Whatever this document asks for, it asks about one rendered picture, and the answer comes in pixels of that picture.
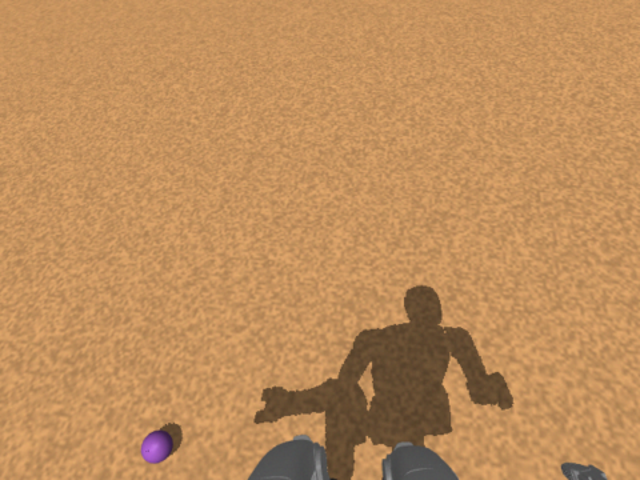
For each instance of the ball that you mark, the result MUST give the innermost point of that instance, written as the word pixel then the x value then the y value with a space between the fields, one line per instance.
pixel 157 446

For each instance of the right robot hand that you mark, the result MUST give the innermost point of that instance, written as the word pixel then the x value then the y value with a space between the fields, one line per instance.
pixel 573 471

